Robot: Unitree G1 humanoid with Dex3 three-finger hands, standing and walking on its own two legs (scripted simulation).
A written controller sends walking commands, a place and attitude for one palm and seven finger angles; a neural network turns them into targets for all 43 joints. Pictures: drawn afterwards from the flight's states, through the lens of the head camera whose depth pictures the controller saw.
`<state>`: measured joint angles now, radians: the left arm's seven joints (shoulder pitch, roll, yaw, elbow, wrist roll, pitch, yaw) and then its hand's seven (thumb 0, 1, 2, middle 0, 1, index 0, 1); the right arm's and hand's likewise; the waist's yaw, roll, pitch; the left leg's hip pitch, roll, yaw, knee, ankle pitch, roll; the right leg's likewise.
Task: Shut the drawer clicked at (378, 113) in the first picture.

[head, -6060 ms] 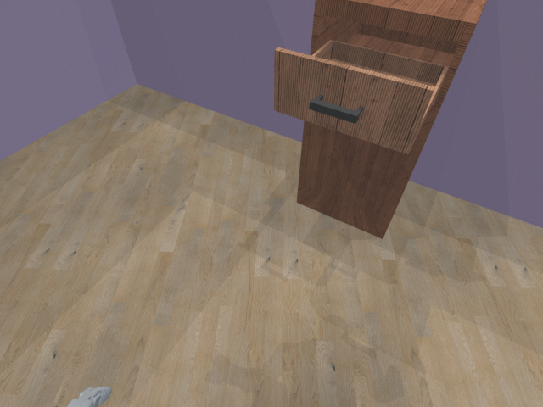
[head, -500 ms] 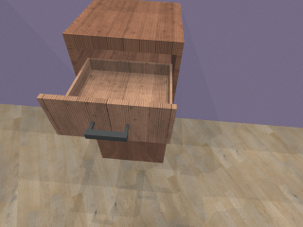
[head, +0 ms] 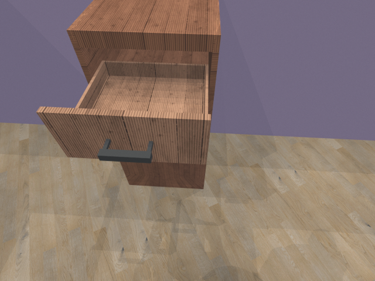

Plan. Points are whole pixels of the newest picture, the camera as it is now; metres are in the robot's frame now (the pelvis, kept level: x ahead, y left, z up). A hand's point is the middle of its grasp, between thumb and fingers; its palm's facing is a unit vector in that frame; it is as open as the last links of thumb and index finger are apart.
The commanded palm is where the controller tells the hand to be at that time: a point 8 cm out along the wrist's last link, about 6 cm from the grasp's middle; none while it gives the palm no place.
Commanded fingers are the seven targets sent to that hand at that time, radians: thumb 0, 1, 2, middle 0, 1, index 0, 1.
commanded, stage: look again from close up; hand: left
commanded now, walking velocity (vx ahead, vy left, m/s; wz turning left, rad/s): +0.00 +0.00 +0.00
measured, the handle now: (127, 149) +0.41 +0.18 +0.02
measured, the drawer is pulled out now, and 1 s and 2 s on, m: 0.29 0.29 0.29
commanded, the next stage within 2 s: shuffle to correct the standing spot in 0.38 s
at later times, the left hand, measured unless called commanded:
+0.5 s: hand out of the picture +0.02 +0.18 -0.17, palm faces -0.01 -0.98 -0.21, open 7.4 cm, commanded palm none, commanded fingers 0.00 0.90 0.90 -0.20 -0.30 -0.20 -0.30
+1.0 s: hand out of the picture +0.03 +0.17 -0.18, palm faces +0.05 -0.98 -0.20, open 7.4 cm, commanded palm none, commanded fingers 0.00 0.90 0.90 -0.20 -0.30 -0.20 -0.30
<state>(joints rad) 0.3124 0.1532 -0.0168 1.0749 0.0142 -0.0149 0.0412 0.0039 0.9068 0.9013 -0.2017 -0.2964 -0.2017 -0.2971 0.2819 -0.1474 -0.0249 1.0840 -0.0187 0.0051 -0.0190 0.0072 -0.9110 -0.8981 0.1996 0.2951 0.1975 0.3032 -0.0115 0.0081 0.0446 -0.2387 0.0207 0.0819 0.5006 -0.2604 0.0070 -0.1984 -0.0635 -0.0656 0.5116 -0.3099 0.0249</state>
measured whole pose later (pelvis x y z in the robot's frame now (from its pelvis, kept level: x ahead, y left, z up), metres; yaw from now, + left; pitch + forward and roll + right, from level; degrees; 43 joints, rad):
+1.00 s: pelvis +0.06 +0.00 -0.01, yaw +1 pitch +0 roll +0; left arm 0.34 0.15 0.02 1.08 0.02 -0.03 0.03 0.00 0.91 0.90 -0.20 -0.30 -0.20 -0.30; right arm 0.29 -0.15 -0.02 1.15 -0.01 0.00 -0.01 0.01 -0.91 -0.90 0.20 0.29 0.20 0.30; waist 0.00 0.01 0.06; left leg -0.25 0.04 0.11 0.68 -0.43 0.01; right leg -0.12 -0.05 -0.09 0.56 -0.43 0.02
